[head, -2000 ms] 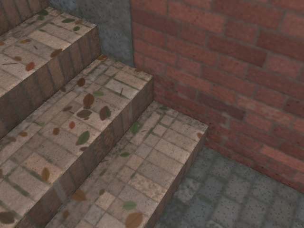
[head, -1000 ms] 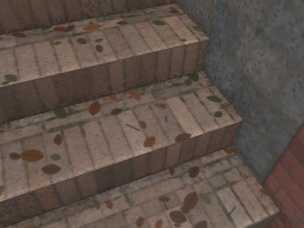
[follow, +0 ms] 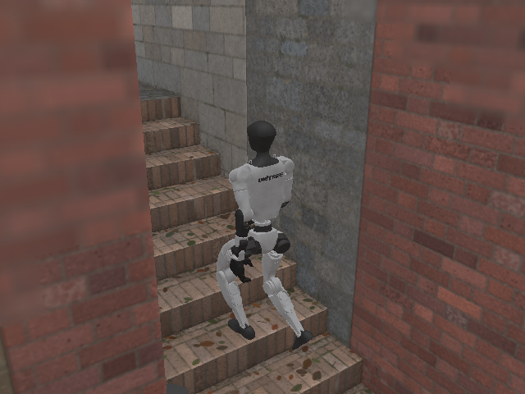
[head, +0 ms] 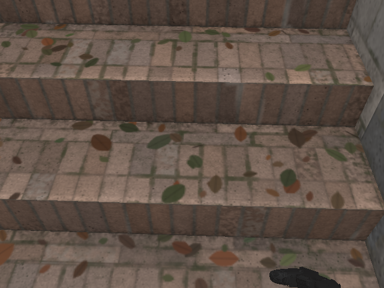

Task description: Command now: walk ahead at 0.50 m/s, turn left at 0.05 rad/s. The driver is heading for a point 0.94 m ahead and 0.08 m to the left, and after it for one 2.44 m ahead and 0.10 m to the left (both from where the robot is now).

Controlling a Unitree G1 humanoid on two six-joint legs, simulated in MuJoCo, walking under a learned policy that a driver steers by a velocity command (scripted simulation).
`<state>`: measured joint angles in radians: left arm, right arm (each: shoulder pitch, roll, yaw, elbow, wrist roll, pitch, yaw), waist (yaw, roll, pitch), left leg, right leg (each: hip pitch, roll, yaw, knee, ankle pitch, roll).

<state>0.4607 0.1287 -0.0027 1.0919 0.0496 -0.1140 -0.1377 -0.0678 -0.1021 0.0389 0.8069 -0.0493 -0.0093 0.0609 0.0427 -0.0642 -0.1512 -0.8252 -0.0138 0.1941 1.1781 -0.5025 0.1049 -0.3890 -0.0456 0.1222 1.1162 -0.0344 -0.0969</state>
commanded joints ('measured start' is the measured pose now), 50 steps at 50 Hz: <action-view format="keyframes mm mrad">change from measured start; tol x32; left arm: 1 -40 69 48 -47 -31 7 11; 16 -654 84 -55 -360 -19 120 77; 21 -553 105 -24 -391 -42 105 41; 25 164 249 50 -130 27 94 91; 34 -234 -33 -23 -93 13 16 33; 50 154 173 17 37 -21 -28 27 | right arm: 1 428 -238 -106 183 12 -21 2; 23 703 -172 -57 389 -56 -95 75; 44 -381 -75 12 -81 23 10 -42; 50 -127 -67 -8 -59 24 -1 31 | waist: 1 -123 126 -1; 50 -48 -139 -13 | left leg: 1 668 267 -835 -679 457 177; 7 356 119 -229 -772 356 64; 16 439 252 -230 -1128 293 147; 22 812 257 -106 -672 1752 133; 25 3 -35 -415 206 463 47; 30 -308 46 -412 870 589 109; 42 -828 219 -209 636 334 106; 50 110 -13 22 2 66 57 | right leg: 1 -783 187 248 1082 56 -61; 14 -1192 -51 -47 757 81 -123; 22 -248 126 -246 31 -214 -77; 23 172 10 46 -66 -30 -195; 25 343 -176 738 -642 -791 -233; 34 -169 -62 9 -720 -215 -146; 40 278 -196 123 -824 -208 -150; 44 -2 -210 24 -1046 -136 -166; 50 341 -186 -136 -776 1151 -135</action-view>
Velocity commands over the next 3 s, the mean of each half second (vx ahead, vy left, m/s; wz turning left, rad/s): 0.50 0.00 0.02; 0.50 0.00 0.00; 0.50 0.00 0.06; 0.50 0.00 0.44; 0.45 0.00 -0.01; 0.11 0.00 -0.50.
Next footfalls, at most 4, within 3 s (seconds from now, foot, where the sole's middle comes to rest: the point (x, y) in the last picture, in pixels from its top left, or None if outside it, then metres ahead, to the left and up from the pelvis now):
0.42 right None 0.41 -0.16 -0.51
1.00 left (186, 170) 0.71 0.08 -0.34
1.60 right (262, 57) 1.04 -0.14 -0.17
2.20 left None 1.30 0.25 -0.01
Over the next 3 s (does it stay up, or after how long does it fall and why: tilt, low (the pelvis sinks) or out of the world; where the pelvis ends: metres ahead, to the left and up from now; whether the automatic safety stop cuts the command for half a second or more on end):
stays up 1.49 0.12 0.85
